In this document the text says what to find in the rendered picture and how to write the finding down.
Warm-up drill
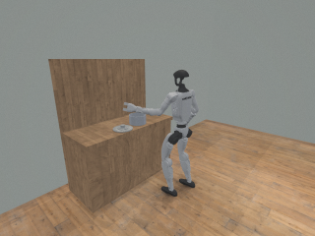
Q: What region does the left robot hand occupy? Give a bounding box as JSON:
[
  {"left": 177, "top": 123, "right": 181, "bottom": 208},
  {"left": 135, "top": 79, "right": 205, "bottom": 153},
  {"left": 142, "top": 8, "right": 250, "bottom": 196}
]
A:
[{"left": 123, "top": 102, "right": 136, "bottom": 112}]

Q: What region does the robot left forearm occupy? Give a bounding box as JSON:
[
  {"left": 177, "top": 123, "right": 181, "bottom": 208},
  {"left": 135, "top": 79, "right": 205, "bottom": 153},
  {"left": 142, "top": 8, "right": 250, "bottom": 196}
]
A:
[{"left": 135, "top": 106, "right": 160, "bottom": 116}]

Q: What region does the table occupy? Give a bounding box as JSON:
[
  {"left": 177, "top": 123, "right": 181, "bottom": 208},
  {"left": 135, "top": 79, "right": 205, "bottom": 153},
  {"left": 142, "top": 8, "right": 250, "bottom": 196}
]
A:
[{"left": 48, "top": 59, "right": 173, "bottom": 213}]

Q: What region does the right robot upper arm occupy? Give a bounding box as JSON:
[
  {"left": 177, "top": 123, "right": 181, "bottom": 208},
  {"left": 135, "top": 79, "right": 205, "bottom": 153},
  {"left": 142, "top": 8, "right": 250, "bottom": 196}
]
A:
[{"left": 188, "top": 89, "right": 199, "bottom": 114}]

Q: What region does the robot head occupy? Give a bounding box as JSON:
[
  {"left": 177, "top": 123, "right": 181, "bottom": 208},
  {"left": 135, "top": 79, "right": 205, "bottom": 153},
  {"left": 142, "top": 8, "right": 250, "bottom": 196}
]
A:
[{"left": 173, "top": 70, "right": 190, "bottom": 92}]

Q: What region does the robot right shin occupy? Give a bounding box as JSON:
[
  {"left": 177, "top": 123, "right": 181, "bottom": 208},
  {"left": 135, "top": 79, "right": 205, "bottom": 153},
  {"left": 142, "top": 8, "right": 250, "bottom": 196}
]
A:
[{"left": 179, "top": 152, "right": 192, "bottom": 183}]

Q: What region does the robot right forearm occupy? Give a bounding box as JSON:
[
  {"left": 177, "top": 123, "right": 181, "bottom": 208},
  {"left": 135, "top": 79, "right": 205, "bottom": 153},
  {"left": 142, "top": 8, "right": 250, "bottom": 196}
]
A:
[{"left": 184, "top": 112, "right": 198, "bottom": 124}]

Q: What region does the left robot upper arm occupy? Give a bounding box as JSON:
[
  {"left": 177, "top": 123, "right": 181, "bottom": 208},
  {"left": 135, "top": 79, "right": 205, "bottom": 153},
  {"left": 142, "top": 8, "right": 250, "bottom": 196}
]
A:
[{"left": 157, "top": 91, "right": 178, "bottom": 116}]

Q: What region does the lid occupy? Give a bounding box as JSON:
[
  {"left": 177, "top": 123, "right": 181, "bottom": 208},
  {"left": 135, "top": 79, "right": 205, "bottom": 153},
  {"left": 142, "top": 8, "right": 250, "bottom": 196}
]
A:
[{"left": 112, "top": 125, "right": 133, "bottom": 133}]

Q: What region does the pot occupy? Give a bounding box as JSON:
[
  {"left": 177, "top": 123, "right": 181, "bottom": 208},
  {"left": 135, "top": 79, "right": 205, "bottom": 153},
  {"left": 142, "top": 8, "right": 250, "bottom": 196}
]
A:
[{"left": 129, "top": 112, "right": 147, "bottom": 126}]

